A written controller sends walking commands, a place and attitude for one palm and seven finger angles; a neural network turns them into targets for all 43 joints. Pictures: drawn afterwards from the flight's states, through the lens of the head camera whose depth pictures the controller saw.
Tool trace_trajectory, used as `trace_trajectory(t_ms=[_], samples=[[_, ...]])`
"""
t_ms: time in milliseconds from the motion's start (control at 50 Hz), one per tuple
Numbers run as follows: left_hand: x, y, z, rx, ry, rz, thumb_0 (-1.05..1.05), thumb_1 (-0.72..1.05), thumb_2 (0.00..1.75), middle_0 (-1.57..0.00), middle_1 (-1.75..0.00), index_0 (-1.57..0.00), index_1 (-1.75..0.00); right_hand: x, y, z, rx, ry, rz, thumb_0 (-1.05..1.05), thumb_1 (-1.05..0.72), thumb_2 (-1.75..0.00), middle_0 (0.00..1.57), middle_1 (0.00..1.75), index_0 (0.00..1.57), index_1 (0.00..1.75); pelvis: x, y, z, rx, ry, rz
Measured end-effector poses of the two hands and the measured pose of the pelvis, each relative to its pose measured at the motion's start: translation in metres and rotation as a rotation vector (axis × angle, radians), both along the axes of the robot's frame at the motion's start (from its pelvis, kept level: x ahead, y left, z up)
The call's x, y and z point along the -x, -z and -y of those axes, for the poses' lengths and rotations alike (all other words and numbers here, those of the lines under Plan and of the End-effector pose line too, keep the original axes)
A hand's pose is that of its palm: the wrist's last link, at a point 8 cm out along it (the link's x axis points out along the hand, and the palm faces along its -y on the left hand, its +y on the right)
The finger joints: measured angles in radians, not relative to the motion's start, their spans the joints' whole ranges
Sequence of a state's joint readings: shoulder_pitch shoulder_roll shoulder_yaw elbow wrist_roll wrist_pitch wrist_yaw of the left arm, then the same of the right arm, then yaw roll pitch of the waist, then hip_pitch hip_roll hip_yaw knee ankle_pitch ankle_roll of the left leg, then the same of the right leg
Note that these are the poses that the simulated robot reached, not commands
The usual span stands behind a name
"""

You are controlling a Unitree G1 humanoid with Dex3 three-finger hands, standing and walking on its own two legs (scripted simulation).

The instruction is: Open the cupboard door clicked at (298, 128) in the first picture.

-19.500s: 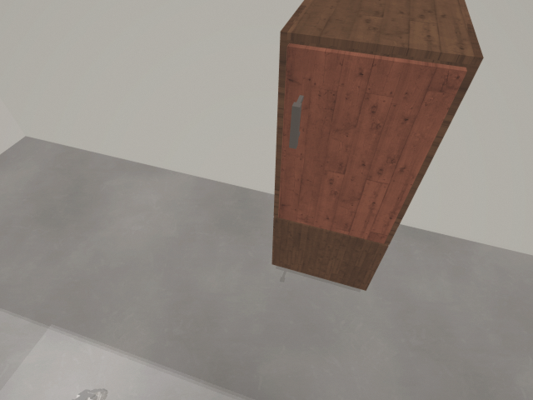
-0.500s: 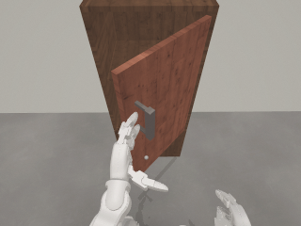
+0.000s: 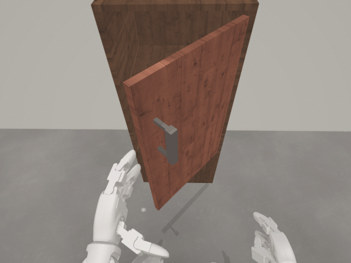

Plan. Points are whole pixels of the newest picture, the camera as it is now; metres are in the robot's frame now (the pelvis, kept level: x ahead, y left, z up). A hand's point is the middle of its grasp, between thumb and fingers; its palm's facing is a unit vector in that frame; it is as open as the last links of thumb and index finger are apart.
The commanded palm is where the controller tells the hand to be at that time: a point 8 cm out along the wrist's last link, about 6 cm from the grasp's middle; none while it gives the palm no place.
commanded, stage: slide the hand sideways off the handle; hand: left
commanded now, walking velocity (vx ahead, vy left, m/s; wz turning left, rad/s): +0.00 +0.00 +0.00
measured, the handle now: (165, 141) +0.37 +0.05 +0.08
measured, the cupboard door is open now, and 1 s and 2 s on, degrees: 47 47 47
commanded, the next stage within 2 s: draw the hand back to the body in 0.06 s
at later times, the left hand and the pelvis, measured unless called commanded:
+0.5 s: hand (116, 208) +0.20 +0.12 +0.12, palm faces +0.01 -1.00 -0.04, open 16.4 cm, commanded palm +0.17 +0.18 +0.12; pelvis +0.01 -0.01 +0.01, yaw +0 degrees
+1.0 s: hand (42, 195) +0.20 +0.22 +0.17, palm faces +0.25 -0.91 -0.33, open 13.5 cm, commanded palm +0.16 +0.27 +0.19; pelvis +0.01 +0.02 +0.05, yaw +0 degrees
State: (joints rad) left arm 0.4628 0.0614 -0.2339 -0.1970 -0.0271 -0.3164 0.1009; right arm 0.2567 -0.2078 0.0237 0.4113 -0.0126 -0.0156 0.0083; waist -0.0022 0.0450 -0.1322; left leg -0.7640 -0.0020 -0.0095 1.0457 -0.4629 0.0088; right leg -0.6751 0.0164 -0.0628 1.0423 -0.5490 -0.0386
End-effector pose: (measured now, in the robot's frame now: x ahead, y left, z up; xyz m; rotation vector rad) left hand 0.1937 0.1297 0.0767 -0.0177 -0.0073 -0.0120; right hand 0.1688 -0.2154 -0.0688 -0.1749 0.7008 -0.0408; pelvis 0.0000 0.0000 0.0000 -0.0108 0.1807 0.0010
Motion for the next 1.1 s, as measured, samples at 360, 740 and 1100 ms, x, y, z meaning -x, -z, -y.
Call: trace_trajectory(t_ms=[360,740,1100], samples=[[0.007,-0.023,-0.02,-0.055,-0.008,0.026,-0.01,-0.5,0.3,-0.16,-0.31,-0.15,-0.3,0.009,-0.002,0.013,-0.003,0.053,0.019,0.01,-0.91,-0.9,0.2,0.3,0.2,0.3,-0.001,-0.003,0.007,-0.004,0.003,0.018],[0.021,-0.071,-0.082,-0.197,-0.08,0.018,-0.01,-0.42,0.33,-0.16,-0.31,-0.15,-0.3,-0.013,-0.04,0.006,0.04,0.053,0.112,0.01,-0.91,-0.9,0.21,0.3,0.2,0.3,-0.01,-0.029,-0.003,0.009,-0.005,0.098],[0.025,-0.124,-0.149,-0.383,-0.321,0.03,0.0,0.14,0.57,-0.18,-0.31,-0.18,-0.3,-0.023,-0.061,-0.033,0.036,0.007,0.078,0.01,-0.9,-0.9,0.21,0.3,0.21,0.3,-0.017,-0.061,-0.024,0.004,0.003,0.211]])
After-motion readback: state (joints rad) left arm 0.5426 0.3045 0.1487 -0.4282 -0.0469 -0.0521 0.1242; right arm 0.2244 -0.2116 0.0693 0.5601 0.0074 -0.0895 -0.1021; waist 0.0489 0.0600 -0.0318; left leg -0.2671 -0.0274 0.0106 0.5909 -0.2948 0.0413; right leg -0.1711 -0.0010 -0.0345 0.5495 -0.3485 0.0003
